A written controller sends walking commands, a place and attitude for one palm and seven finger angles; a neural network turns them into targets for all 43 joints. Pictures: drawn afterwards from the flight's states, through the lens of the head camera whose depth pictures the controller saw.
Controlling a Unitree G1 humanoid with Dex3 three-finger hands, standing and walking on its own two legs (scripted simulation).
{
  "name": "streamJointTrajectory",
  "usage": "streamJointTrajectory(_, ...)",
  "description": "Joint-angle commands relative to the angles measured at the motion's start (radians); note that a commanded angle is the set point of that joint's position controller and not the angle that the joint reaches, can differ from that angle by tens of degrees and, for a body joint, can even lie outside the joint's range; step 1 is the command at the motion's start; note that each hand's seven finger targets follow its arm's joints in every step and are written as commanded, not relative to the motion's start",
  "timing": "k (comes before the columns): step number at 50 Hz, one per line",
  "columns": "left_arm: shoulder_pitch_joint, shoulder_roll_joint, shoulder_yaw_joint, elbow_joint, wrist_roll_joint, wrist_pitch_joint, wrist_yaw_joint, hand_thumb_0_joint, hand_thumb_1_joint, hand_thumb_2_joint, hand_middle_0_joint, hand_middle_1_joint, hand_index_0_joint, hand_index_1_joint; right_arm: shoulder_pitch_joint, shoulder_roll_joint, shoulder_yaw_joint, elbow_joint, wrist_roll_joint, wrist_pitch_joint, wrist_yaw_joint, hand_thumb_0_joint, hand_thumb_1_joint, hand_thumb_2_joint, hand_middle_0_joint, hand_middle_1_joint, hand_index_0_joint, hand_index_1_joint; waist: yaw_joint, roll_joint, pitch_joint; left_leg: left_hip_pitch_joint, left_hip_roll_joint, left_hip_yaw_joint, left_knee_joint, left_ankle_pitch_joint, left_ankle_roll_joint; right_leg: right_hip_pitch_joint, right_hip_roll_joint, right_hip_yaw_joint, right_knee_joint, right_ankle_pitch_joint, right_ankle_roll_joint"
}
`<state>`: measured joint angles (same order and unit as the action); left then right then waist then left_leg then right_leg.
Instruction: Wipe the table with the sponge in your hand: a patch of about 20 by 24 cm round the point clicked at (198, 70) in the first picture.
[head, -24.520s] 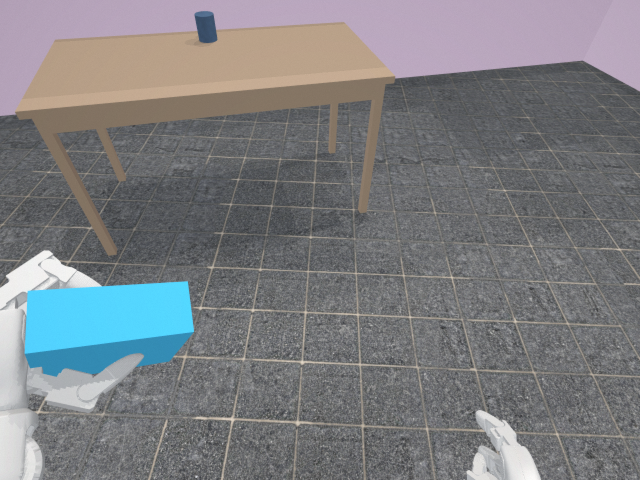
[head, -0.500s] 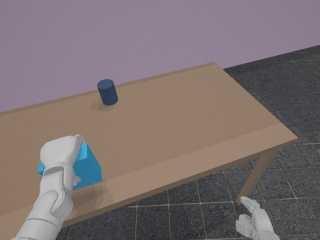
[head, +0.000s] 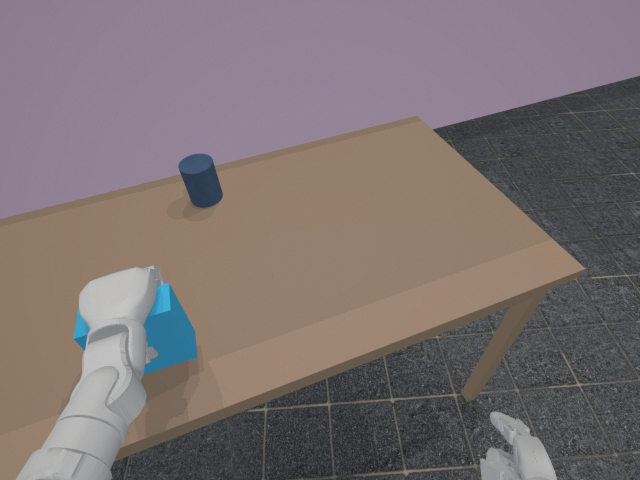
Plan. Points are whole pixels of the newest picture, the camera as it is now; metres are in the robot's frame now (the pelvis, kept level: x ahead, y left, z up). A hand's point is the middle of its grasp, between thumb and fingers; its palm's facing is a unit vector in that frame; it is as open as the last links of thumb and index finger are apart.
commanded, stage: move the sponge above the wiping area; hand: left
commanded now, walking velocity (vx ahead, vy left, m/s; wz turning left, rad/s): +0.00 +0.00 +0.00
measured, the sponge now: (147, 342) +0.29 +0.29 -0.02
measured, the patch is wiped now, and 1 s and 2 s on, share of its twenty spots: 0.00 0.00 0.00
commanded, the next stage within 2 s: lower the sponge onto the table in 0.48 s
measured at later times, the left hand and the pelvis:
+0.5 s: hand (142, 322) +0.29 +0.28 +0.03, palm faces -0.05 -0.08 -1.00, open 9.2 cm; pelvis +0.00 +0.00 +0.00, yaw +0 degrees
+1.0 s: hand (139, 326) +0.29 +0.29 +0.03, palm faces -0.06 -0.08 -0.99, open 9.2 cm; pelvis +0.00 +0.00 +0.00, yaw +0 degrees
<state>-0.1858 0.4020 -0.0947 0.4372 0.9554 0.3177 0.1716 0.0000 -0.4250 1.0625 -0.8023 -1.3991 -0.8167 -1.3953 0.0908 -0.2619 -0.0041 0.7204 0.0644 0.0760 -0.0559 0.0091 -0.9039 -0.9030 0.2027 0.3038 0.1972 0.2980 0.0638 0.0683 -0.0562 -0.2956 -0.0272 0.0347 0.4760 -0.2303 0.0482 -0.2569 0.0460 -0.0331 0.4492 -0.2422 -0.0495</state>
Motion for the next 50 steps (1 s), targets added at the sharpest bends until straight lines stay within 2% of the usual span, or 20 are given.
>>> streamJointTrajectory(1, -0.283, 0.217, 0.091, -0.224, 0.021, -0.016, 0.047, 0.000, 0.100, 1.300, -1.200, -1.600, -1.200, -1.600, -0.140, -0.120, -0.043, -0.164, 0.004, -0.049, -0.004, 0.000, -0.900, -0.900, 0.200, 0.300, 0.200, 0.300, 0.007, -0.026, -0.270, 0.129, 0.002, -0.098, -0.028, 0.256, -0.001, 0.086, -0.024, 0.096, -0.035, 0.275, -0.032)
streamJointTrajectory(4, -0.249, 0.294, 0.166, -0.250, 0.026, -0.017, 0.061, 0.000, 0.100, 1.300, -1.200, -1.600, -1.200, -1.600, -0.149, -0.130, -0.045, -0.162, 0.000, -0.046, -0.004, 0.000, -0.900, -0.900, 0.200, 0.300, 0.200, 0.300, 0.027, -0.007, -0.278, 0.123, -0.003, -0.105, -0.032, 0.280, -0.005, 0.113, -0.021, 0.117, -0.028, 0.303, -0.038)
streamJointTrajectory(6, -0.275, 0.217, 0.092, -0.264, 0.024, -0.012, 0.064, 0.000, 0.100, 1.300, -1.200, -1.600, -1.200, -1.600, -0.153, -0.118, -0.044, -0.169, 0.005, -0.050, -0.003, 0.000, -0.900, -0.900, 0.200, 0.300, 0.200, 0.300, 0.006, -0.019, -0.245, 0.128, 0.004, -0.105, -0.036, 0.256, -0.002, 0.077, -0.023, 0.096, -0.037, 0.260, -0.030)
streamJointTrajectory(9, -0.264, 0.266, 0.138, -0.256, 0.020, 0.004, 0.071, 0.000, 0.100, 1.300, -1.200, -1.600, -1.200, -1.600, -0.161, -0.126, -0.044, -0.158, 0.005, -0.047, -0.005, 0.000, -0.900, -0.900, 0.200, 0.300, 0.200, 0.300, 0.017, -0.009, -0.234, 0.130, 0.002, -0.110, -0.045, 0.234, -0.005, 0.077, -0.016, 0.108, -0.046, 0.222, -0.035)
streamJointTrajectory(16, -0.316, 0.180, 0.044, -0.259, 0.019, 0.016, 0.049, 0.000, 0.100, 1.300, -1.200, -1.600, -1.200, -1.600, -0.168, -0.112, -0.036, -0.163, 0.009, -0.048, -0.007, 0.000, -0.900, -0.900, 0.200, 0.300, 0.200, 0.300, -0.001, -0.016, -0.239, 0.156, 0.005, -0.107, -0.046, 0.232, -0.002, 0.066, -0.021, 0.087, -0.050, 0.215, -0.033)
streamJointTrajectory(19, -0.284, 0.224, 0.088, -0.243, 0.024, 0.019, 0.045, 0.000, 0.100, 1.300, -1.200, -1.600, -1.200, -1.600, -0.171, -0.120, -0.036, -0.159, 0.004, -0.041, -0.006, 0.000, -0.900, -0.900, 0.200, 0.300, 0.200, 0.300, 0.015, -0.014, -0.239, 0.153, 0.000, -0.109, -0.051, 0.235, -0.005, 0.079, -0.016, 0.105, -0.054, 0.222, -0.039)
streamJointTrajectory(22, -0.267, 0.196, 0.068, -0.248, 0.027, 0.020, 0.039, 0.000, 0.100, 1.300, -1.200, -1.600, -1.200, -1.600, -0.177, -0.115, -0.033, -0.168, 0.004, -0.039, -0.002, 0.000, -0.900, -0.900, 0.200, 0.300, 0.200, 0.300, 0.013, -0.054, -0.244, 0.146, -0.002, -0.102, -0.043, 0.264, -0.002, 0.100, -0.024, 0.101, -0.049, 0.288, -0.034)
streamJointTrajectory(24, -0.250, 0.269, 0.135, -0.235, 0.027, 0.029, 0.042, 0.000, 0.100, 1.300, -1.200, -1.600, -1.200, -1.600, -0.182, -0.127, -0.031, -0.158, 0.003, -0.029, -0.003, 0.000, -0.900, -0.900, 0.200, 0.300, 0.200, 0.300, 0.025, -0.039, -0.231, 0.130, -0.006, -0.108, -0.056, 0.247, -0.007, 0.111, -0.018, 0.122, -0.054, 0.266, -0.040)
streamJointTrajectory(26, -0.257, 0.203, 0.077, -0.248, 0.026, 0.033, 0.036, 0.000, 0.100, 1.300, -1.200, -1.600, -1.200, -1.600, -0.188, -0.113, -0.028, -0.174, 0.006, -0.031, -0.002, 0.000, -0.900, -0.900, 0.200, 0.300, 0.200, 0.300, 0.017, -0.049, -0.214, 0.132, -0.005, -0.102, -0.055, 0.242, -0.002, 0.100, -0.024, 0.102, -0.058, 0.261, -0.033)
streamJointTrajectory(29, -0.308, 0.270, 0.122, -0.239, 0.031, 0.034, 0.034, 0.000, 0.100, 1.300, -1.200, -1.600, -1.200, -1.600, -0.192, -0.123, -0.026, -0.161, 0.006, -0.025, -0.009, 0.000, -0.900, -0.900, 0.200, 0.300, 0.200, 0.300, 0.014, -0.026, -0.202, 0.126, -0.011, -0.103, -0.061, 0.202, 0.000, 0.092, -0.020, 0.125, -0.072, 0.216, -0.037)
streamJointTrajectory(32, -0.317, 0.212, 0.069, -0.260, 0.033, 0.010, 0.030, 0.000, 0.100, 1.300, -1.200, -1.600, -1.200, -1.600, -0.181, -0.111, -0.030, -0.167, 0.005, -0.037, -0.009, 0.000, -0.900, -0.900, 0.200, 0.300, 0.200, 0.300, 0.007, -0.007, -0.239, 0.155, -0.006, -0.101, -0.049, 0.224, 0.003, 0.089, -0.023, 0.106, -0.063, 0.231, -0.036)
streamJointTrajectory(34, -0.290, 0.258, 0.116, -0.249, 0.029, 0.002, 0.032, 0.000, 0.100, 1.300, -1.200, -1.600, -1.200, -1.600, -0.176, -0.120, -0.034, -0.159, 0.002, -0.036, -0.012, 0.000, -0.900, -0.900, 0.200, 0.300, 0.200, 0.300, 0.013, -0.012, -0.236, 0.148, -0.008, -0.102, -0.051, 0.219, 0.002, 0.097, -0.018, 0.123, -0.067, 0.233, -0.039)
streamJointTrajectory(38, -0.306, 0.219, 0.079, -0.220, 0.027, -0.006, 0.030, 0.000, 0.100, 1.300, -1.200, -1.600, -1.200, -1.600, -0.171, -0.115, -0.034, -0.158, 0.007, -0.039, -0.012, 0.000, -0.900, -0.900, 0.200, 0.300, 0.200, 0.300, 0.007, -0.025, -0.225, 0.135, -0.008, -0.100, -0.052, 0.203, 0.004, 0.082, -0.024, 0.109, -0.069, 0.218, -0.033)
streamJointTrajectory(39, -0.324, 0.269, 0.123, -0.234, 0.029, -0.009, 0.034, 0.000, 0.100, 1.300, -1.200, -1.600, -1.200, -1.600, -0.176, -0.124, -0.034, -0.152, 0.005, -0.038, -0.014, 0.000, -0.900, -0.900, 0.200, 0.300, 0.200, 0.300, 0.010, -0.017, -0.222, 0.138, -0.009, -0.103, -0.054, 0.199, 0.002, 0.082, -0.018, 0.128, -0.071, 0.211, -0.039)
streamJointTrajectory(40, -0.305, 0.219, 0.085, -0.253, 0.021, -0.015, 0.034, 0.000, 0.100, 1.300, -1.200, -1.600, -1.200, -1.600, -0.166, -0.116, -0.039, -0.165, 0.005, -0.042, -0.013, 0.000, -0.900, -0.900, 0.200, 0.300, 0.200, 0.300, 0.008, -0.006, -0.245, 0.141, -0.006, -0.093, -0.050, 0.214, 0.005, 0.101, -0.024, 0.102, -0.061, 0.228, -0.034)
streamJointTrajectory(44, -0.250, 0.259, 0.133, -0.242, 0.026, -0.010, 0.047, 0.000, 0.100, 1.300, -1.200, -1.600, -1.200, -1.600, -0.173, -0.124, -0.041, -0.158, 0.003, -0.043, -0.006, 0.000, -0.900, -0.900, 0.200, 0.300, 0.200, 0.300, 0.023, -0.014, -0.240, 0.134, -0.006, -0.106, -0.050, 0.236, -0.003, 0.101, -0.018, 0.120, -0.056, 0.247, -0.040)
streamJointTrajectory(45, -0.261, 0.195, 0.075, -0.246, 0.018, -0.006, 0.044, 0.000, 0.100, 1.300, -1.200, -1.600, -1.200, -1.600, -0.171, -0.117, -0.038, -0.166, 0.005, -0.042, -0.006, 0.000, -0.900, -0.900, 0.200, 0.300, 0.200, 0.300, 0.011, -0.020, -0.227, 0.129, -0.003, -0.099, -0.051, 0.228, -0.001, 0.093, -0.022, 0.100, -0.056, 0.243, -0.034)
streamJointTrajectory(48, -0.242, 0.201, 0.082, -0.202, 0.020, 0.015, 0.047, 0.000, 0.100, 1.300, -1.200, -1.600, -1.200, -1.600, -0.177, -0.121, -0.037, -0.162, 0.008, -0.037, -0.004, 0.000, -0.900, -0.900, 0.200, 0.300, 0.200, 0.300, 0.016, -0.058, -0.220, 0.110, -0.005, -0.095, -0.053, 0.208, 0.000, 0.091, -0.025, 0.109, -0.061, 0.237, -0.031)
streamJointTrajectory(49, -0.256, 0.254, 0.127, -0.211, 0.023, 0.015, 0.050, 0.000, 0.100, 1.300, -1.200, -1.600, -1.200, -1.600, -0.178, -0.129, -0.038, -0.155, 0.007, -0.036, -0.005, 0.000, -0.900, -0.900, 0.200, 0.300, 0.200, 0.300, 0.020, -0.040, -0.220, 0.111, -0.007, -0.100, -0.056, 0.203, -0.002, 0.094, -0.019, 0.126, -0.061, 0.230, -0.037)
streamJointTrajectory(50, -0.234, 0.223, 0.102, -0.209, 0.018, 0.015, 0.049, 0.000, 0.100, 1.300, -1.200, -1.600, -1.200, -1.600, -0.167, -0.125, -0.039, -0.165, 0.007, -0.035, -0.006, 0.000, -0.900, -0.900, 0.200, 0.300, 0.200, 0.300, 0.018, -0.034, -0.225, 0.104, -0.006, -0.097, -0.058, 0.200, 0.001, 0.102, -0.021, 0.102, -0.056, 0.218, -0.034)
